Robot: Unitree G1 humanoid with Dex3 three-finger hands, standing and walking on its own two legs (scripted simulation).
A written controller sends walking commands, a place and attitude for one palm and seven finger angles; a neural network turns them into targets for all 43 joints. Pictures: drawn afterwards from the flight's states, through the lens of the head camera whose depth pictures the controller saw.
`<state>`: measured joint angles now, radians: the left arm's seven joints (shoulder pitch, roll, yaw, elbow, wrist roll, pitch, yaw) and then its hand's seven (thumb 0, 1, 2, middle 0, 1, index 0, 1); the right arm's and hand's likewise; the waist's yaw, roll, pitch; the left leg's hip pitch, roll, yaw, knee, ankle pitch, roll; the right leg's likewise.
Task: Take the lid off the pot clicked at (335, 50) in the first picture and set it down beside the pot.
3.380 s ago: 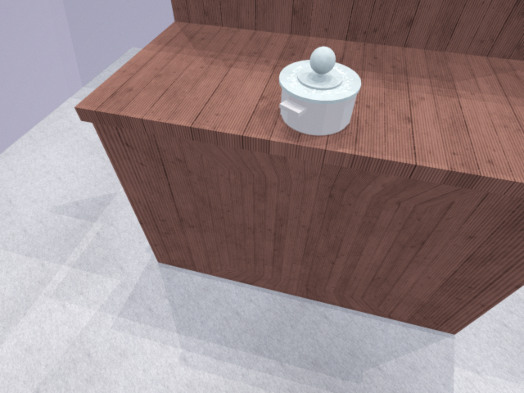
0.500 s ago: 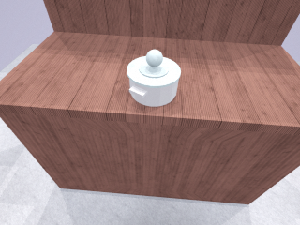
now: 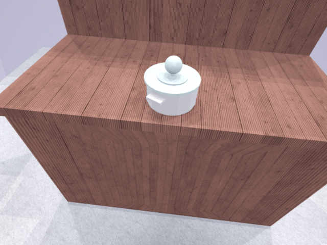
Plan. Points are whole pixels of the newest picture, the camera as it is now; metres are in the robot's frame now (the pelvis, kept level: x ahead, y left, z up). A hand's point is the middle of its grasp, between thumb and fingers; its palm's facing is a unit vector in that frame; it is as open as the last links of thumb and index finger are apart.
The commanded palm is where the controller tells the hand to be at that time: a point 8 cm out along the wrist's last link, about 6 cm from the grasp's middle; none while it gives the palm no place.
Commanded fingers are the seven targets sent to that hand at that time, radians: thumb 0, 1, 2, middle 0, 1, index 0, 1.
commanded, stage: look again from close up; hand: left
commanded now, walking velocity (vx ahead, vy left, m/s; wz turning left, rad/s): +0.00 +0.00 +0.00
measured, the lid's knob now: (173, 64) +0.57 +0.02 +0.18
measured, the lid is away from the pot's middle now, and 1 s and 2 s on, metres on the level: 0.00 0.00 0.00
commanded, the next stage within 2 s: lift the closed hand beside the body in 1.90 s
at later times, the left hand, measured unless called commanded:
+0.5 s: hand out of the picture +0.00 +0.14 -0.17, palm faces +0.06 -0.98 -0.17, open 7.3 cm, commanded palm none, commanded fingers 0.00 0.90 0.90 -0.20 -0.30 -0.20 -0.30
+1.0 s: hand out of the picture +0.05 +0.11 -0.17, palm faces +0.05 -0.98 -0.18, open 7.3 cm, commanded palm none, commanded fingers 0.00 0.90 0.90 -0.20 -0.30 -0.20 -0.30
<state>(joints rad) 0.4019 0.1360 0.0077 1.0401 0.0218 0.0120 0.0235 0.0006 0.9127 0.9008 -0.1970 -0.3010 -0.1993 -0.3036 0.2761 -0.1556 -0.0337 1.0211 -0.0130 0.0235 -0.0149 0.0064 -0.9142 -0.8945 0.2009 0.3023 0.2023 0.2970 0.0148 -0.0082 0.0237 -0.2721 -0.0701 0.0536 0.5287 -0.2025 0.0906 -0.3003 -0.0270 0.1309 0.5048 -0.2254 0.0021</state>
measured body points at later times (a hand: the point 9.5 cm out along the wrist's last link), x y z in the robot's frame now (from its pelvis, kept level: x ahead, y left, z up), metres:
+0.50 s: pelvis +0.01 -0.03 +0.00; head +0.00 -0.02 +0.45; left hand -0.01 +0.19 -0.16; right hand +0.02 -0.25 -0.15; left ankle +0.06 +0.05 -0.73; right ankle +0.09 -0.18 -0.73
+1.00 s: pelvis +0.05 -0.06 +0.01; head +0.06 -0.06 +0.46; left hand +0.05 +0.16 -0.15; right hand +0.06 -0.27 -0.15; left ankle +0.06 +0.05 -0.73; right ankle +0.09 -0.18 -0.73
